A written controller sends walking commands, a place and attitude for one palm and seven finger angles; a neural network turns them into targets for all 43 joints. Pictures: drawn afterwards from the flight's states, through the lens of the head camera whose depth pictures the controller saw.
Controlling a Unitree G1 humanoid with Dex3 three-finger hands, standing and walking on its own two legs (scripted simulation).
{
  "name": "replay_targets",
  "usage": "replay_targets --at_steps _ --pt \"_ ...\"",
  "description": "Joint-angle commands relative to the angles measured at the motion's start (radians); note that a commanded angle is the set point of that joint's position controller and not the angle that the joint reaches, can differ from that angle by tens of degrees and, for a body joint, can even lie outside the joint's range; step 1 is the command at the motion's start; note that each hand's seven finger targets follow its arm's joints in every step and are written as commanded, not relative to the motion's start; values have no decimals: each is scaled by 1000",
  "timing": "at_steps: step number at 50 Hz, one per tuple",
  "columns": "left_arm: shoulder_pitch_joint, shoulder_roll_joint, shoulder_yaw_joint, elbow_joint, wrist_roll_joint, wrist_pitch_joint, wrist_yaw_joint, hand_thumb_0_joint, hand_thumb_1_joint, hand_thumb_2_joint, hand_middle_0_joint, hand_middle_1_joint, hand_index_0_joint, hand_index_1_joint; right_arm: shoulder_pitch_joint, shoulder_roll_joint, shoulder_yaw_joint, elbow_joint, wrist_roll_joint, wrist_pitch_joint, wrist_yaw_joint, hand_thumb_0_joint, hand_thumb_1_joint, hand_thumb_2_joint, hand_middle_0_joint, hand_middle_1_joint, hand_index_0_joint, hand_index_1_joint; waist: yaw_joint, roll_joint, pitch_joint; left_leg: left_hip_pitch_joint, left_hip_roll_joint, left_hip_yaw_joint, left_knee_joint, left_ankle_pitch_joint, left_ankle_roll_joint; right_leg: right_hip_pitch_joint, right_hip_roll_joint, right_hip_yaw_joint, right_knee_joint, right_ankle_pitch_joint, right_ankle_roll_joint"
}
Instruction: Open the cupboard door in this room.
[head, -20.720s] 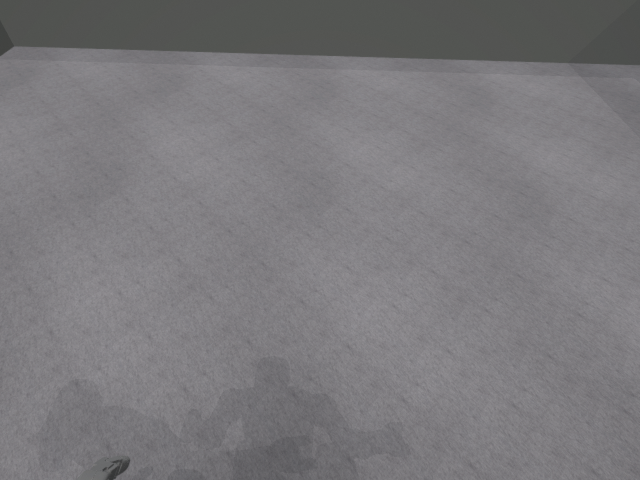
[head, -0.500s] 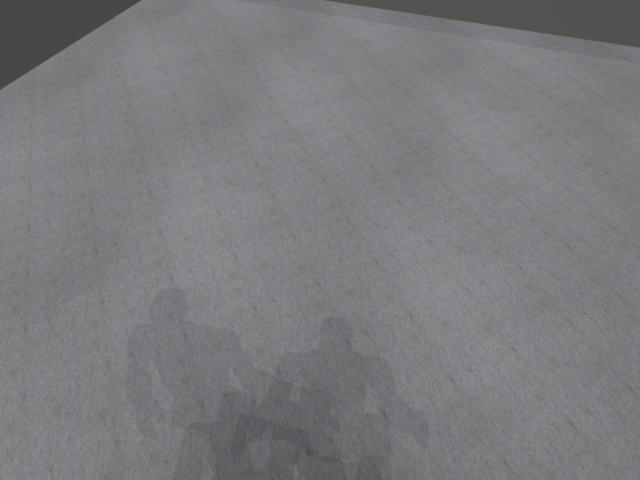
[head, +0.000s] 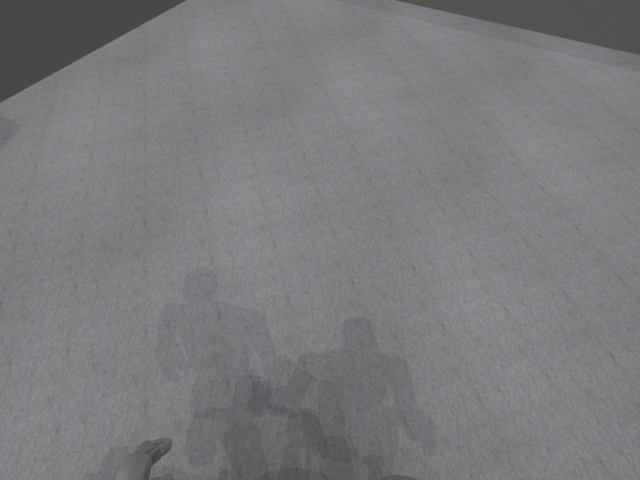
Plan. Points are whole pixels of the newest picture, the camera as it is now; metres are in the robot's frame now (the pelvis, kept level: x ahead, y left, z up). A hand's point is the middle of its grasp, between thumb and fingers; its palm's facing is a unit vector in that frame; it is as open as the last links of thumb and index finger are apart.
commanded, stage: turn or walk to find it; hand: left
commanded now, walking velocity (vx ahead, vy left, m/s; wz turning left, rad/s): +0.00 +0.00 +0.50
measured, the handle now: out of the picture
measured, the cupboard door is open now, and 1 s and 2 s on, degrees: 0 0 0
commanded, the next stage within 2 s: none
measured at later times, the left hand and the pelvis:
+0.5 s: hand out of the picture -0.03 +0.18 -0.16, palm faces +0.31 -0.91 -0.27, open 7.4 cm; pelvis -0.02 -0.03 +0.00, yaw +17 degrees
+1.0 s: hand out of the picture -0.01 +0.19 -0.15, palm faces +0.49 -0.81 -0.31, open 7.4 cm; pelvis -0.01 -0.05 -0.01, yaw +31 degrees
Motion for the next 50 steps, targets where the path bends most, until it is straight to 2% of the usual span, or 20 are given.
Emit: replay_targets --at_steps 1,2,3,4,5,10,22,26,27,28,29,30,32,36,42,46,47,48,49,50 --pt "90 82 22 -61 -7 -33 4 0 900 900 -200 -300 -200 -300 -11 -203 -61 -72 5 -13 -7 0 -900 -900 200 300 200 300 49 139 -149 38 210 -287 -35 358 112 157 39 -22 -280 129 -15" --pt "136 97 27 -49 -6 -41 7 0 900 900 -200 -300 -200 -300 -21 -188 -60 -77 13 -13 -5 0 -900 -900 200 300 200 300 74 106 -172 -35 174 -267 13 266 75 280 15 -15 -427 239 -20" --pt "163 161 38 -47 5 -51 13 0 900 900 -200 -300 -200 -300 -2 -137 -54 -84 21 -14 1 0 -900 -900 200 300 200 300 85 -69 -193 -193 91 -187 119 41 11 441 -132 111 -522 242 -58" --pt "175 240 54 -53 18 -56 19 0 900 900 -200 -300 -200 -300 -16 -88 -47 -110 22 -15 4 0 -900 -900 200 300 200 300 101 -307 -162 -351 -42 -1 347 -324 -59 467 -387 360 -550 341 -172" --pt "159 234 49 -67 11 -49 22 0 900 900 -200 -300 -200 -300 -35 -137 -60 -112 13 -6 1 0 -900 -900 200 300 200 300 96 -235 -125 -315 -4 -14 541 -393 -55 300 -454 352 -552 386 -247" --pt "10 115 22 -99 8 -58 17 0 900 900 -200 -300 -200 -300 54 -107 -57 -34 4 25 24 0 -900 -900 200 300 200 300 3 -160 -10 -288 58 25 774 -160 -81 155 -244 47 -529 368 -173" --pt "195 190 50 -28 24 -52 12 0 900 900 -200 -300 -200 -300 -113 -88 -24 -76 21 7 21 0 -900 -900 200 300 200 300 95 -226 -78 -173 84 144 345 -263 -95 327 -316 -39 -420 650 -224" --pt "168 199 56 -22 13 -42 8 0 900 900 -200 -300 -200 -300 -30 -113 -24 -61 21 -14 19 0 -900 -900 200 300 200 300 42 -184 -146 57 66 183 -6 -29 -70 276 -285 -128 -253 623 -140" --pt "177 170 52 -28 5 -36 5 0 900 900 -200 -300 -200 -300 14 -171 -38 -52 18 -25 19 0 -900 -900 200 300 200 300 14 -43 -188 231 134 96 -98 146 -42 145 -243 -164 -107 485 -88" --pt "174 103 34 -60 -1 -32 -2 0 900 900 -200 -300 -200 -300 60 -279 -66 -52 12 -33 13 0 -900 -900 200 300 200 300 -13 265 -200 396 399 -253 -97 538 78 -163 -98 -189 97 -72 -7" --pt "97 91 15 -84 7 -21 4 0 900 900 -200 -300 -200 -300 124 -320 -72 -31 20 -18 8 0 -900 -900 200 300 200 300 -45 246 -186 337 474 -255 -93 692 150 -181 -78 -104 216 -235 -7" --pt "86 99 22 -90 8 -17 3 0 900 900 -200 -300 -200 -300 103 -300 -64 -33 13 -16 3 0 -900 -900 200 300 200 300 -31 177 -156 284 473 -210 -91 626 186 -178 -92 -68 275 -202 -16" --pt "61 108 30 -57 6 -11 2 0 900 900 -200 -300 -200 -300 9 -241 -48 -48 8 -20 -14 0 -900 -900 200 300 200 300 -7 247 -97 214 359 -163 -96 565 154 -201 -86 -20 315 -87 -8" --pt "106 107 29 -33 4 -15 -11 0 900 900 -200 -300 -200 -300 -56 -216 -36 -76 10 -27 -12 0 -900 -900 200 300 200 300 33 141 -99 171 280 -91 -101 479 125 -144 -55 -21 273 15 1" --pt "60 87 20 -69 1 -15 -6 0 900 900 -200 -300 -200 -300 -40 -227 -50 -84 4 -18 -6 0 -900 -900 200 300 200 300 19 144 -82 125 279 -179 -104 353 143 -75 -25 -22 47 -9 3" --pt "141 92 21 -57 -5 -34 -4 0 900 900 -200 -300 -200 -300 -74 -222 -56 -98 6 -10 -3 0 -900 -900 200 300 200 300 60 152 -107 22 231 -207 -13 360 105 148 21 -53 -249 123 -8" --pt "192 109 27 -44 -2 -43 -2 0 900 900 -200 -300 -200 -300 -88 -208 -55 -103 11 -9 -2 0 -900 -900 200 300 200 300 87 103 -126 -42 189 -187 45 260 66 256 2 -49 -384 235 -11" --pt "229 179 39 -40 11 -57 5 0 900 900 -200 -300 -200 -300 -63 -149 -50 -110 22 -11 4 0 -900 -900 200 300 200 300 98 -87 -164 -180 93 -103 199 23 -1 407 -163 105 -503 279 -50" --pt "235 269 57 -48 22 -61 11 0 900 900 -200 -300 -200 -300 -74 -98 -40 -140 22 -10 6 0 -900 -900 200 300 200 300 110 -337 -134 -329 -34 33 445 -388 -64 414 -417 366 -535 440 -169" --pt "232 256 51 -57 12 -55 15 0 900 900 -200 -300 -200 -300 -100 -148 -52 -140 16 0 5 0 -900 -900 200 300 200 300 112 -239 -111 -287 15 -18 617 -409 -51 272 -451 336 -536 466 -234"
